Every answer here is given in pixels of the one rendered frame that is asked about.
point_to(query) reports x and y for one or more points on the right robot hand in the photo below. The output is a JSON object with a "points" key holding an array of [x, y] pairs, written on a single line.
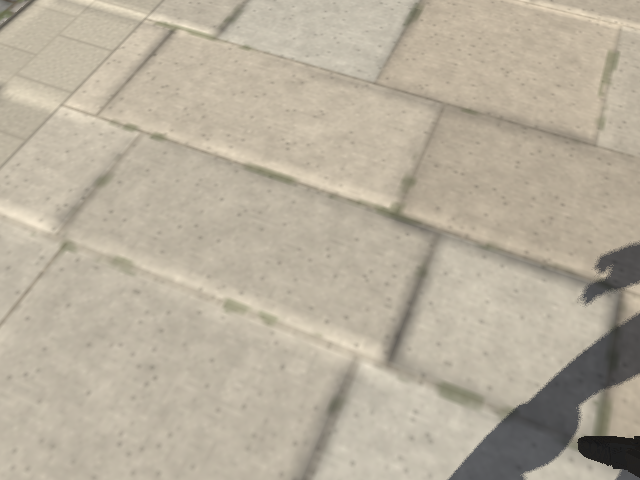
{"points": [[620, 452]]}

